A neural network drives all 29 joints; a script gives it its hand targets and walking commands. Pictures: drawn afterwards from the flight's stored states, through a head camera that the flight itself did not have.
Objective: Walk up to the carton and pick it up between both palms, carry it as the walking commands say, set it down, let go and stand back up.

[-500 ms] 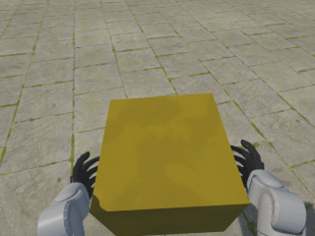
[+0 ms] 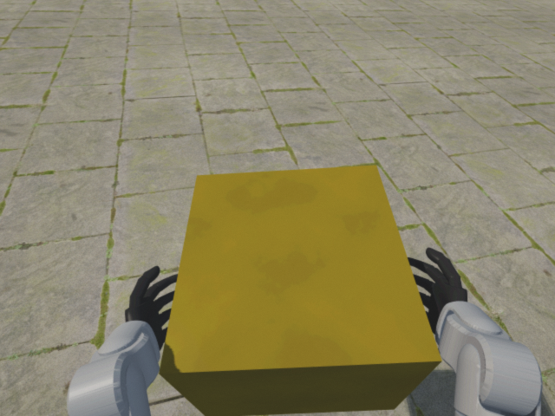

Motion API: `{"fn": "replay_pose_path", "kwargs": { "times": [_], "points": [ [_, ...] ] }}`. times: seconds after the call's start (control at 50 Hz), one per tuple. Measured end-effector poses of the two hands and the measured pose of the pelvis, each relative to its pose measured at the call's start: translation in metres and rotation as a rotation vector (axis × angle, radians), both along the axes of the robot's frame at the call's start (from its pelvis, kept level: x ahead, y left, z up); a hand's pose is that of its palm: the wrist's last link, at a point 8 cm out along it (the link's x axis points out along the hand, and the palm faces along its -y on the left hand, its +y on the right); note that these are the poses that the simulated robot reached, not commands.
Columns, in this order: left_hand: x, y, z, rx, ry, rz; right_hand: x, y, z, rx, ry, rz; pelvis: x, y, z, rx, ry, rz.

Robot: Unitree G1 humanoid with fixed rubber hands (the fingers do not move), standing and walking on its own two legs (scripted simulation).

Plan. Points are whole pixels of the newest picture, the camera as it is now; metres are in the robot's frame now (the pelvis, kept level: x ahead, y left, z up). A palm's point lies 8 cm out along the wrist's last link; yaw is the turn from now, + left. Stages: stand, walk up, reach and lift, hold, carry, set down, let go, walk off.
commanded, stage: carry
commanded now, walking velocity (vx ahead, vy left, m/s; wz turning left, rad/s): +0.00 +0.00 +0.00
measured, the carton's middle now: (292, 289) +0.31 +0.01 +0.01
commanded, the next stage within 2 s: none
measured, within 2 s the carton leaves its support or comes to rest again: neither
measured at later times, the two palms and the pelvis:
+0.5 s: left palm (162, 204) +0.42 +0.22 +0.07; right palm (395, 211) +0.40 -0.15 +0.10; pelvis +0.17 +0.05 +0.01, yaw -4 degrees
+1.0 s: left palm (175, 210) +0.40 +0.19 +0.08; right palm (413, 223) +0.38 -0.18 +0.10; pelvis +0.15 +0.02 +0.00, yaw -4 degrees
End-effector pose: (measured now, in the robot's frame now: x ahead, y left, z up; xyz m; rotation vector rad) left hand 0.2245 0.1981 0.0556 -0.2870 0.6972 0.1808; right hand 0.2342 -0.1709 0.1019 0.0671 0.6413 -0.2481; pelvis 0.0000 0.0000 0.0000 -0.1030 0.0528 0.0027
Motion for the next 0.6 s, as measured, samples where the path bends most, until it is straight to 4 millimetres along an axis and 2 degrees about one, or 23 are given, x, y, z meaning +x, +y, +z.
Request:
{"fn": "replay_pose_path", "kwargs": {
  "times": [0.04,0.1,0.2,0.32,0.44,0.6],
  "points": [
    [0.027,-0.006,-0.005,0.015,-0.004,-0.01,0.024,-0.007,-0.01,0.013,-0.005,-0.009,0.025,-0.002,-0.009,0.023,-0.008,-0.007],
    [0.059,-0.008,-0.002,0.034,0.013,-0.022,0.05,-0.01,-0.016,0.025,0.012,-0.017,0.047,0.0,-0.005,0.03,0.0,-0.006],
    [0.106,-0.006,0.014,0.069,0.011,-0.059,0.083,-0.008,-0.013,0.062,0.007,-0.055,0.089,0.015,0.004,0.071,-0.025,-0.039],
    [0.16,0.011,0.025,0.067,-0.043,-0.086,0.125,0.01,-0.002,0.057,-0.045,-0.079,0.137,0.038,0.004,0.074,-0.006,-0.073],
    [0.189,0.021,0.019,0.056,-0.025,-0.09,0.158,0.02,0.003,0.038,-0.025,-0.075,0.163,0.046,0.007,0.069,0.027,-0.077],
    [0.206,0.014,0.019,0.066,-0.005,-0.094,0.175,0.013,-0.002,0.048,-0.005,-0.079,0.179,0.041,0.01,0.079,0.047,-0.081]
  ]
}}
